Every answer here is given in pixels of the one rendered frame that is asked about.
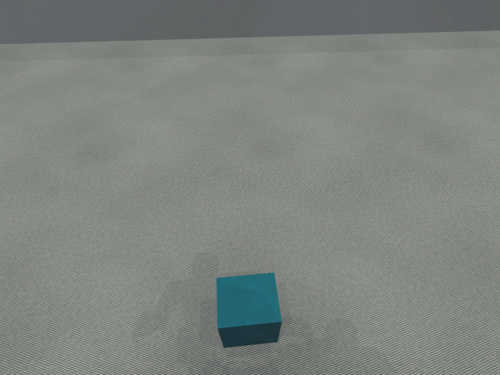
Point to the carton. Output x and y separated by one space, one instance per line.
248 311

